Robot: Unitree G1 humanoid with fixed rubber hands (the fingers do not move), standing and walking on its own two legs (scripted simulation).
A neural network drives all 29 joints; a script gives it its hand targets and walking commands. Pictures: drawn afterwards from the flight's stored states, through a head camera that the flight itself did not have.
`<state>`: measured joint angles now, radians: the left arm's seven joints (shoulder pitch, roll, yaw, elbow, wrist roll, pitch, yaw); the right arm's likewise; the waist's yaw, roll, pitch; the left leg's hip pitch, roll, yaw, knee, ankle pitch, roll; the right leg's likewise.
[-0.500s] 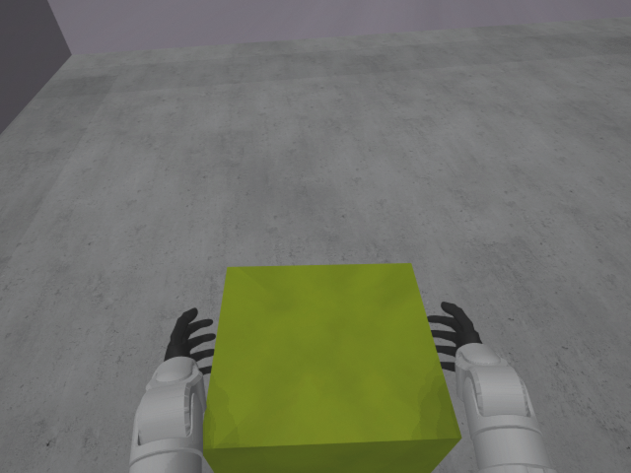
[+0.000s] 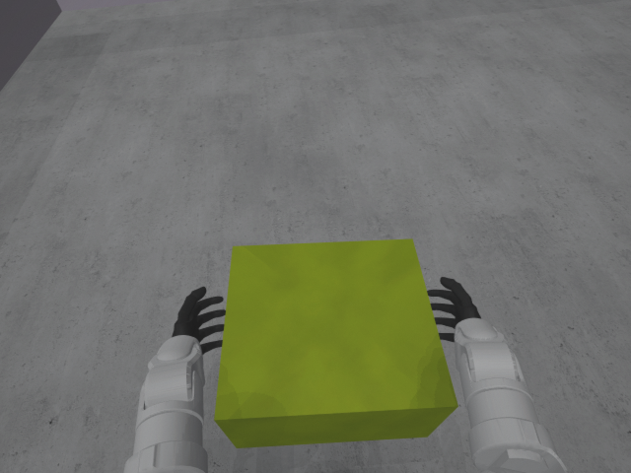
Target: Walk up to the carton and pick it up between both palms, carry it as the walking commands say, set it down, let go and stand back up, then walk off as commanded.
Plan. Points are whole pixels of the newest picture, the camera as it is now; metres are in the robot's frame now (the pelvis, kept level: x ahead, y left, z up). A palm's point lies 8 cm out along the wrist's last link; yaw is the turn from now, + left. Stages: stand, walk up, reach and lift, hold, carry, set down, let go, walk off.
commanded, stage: set down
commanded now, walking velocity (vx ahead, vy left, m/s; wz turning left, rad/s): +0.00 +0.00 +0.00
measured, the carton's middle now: (327, 339) +0.34 +0.01 -0.10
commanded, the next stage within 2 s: none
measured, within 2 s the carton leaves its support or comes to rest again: neither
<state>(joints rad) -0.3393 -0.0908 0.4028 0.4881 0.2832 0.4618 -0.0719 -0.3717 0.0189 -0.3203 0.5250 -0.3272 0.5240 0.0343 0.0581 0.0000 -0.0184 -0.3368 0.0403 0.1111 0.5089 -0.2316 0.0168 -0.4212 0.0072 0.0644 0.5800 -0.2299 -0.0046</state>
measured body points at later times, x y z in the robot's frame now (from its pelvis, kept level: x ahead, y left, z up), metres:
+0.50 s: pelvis -0.04 +0.04 -0.05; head +0.13 +0.05 +0.36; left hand +0.32 +0.25 -0.13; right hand +0.34 -0.13 -0.13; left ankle +0.01 +0.14 -0.73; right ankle +0.04 -0.10 -0.73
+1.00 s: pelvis -0.06 +0.01 -0.13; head +0.16 +0.00 +0.26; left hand +0.35 +0.21 -0.20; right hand +0.38 -0.17 -0.22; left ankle +0.01 +0.14 -0.73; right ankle +0.04 -0.10 -0.73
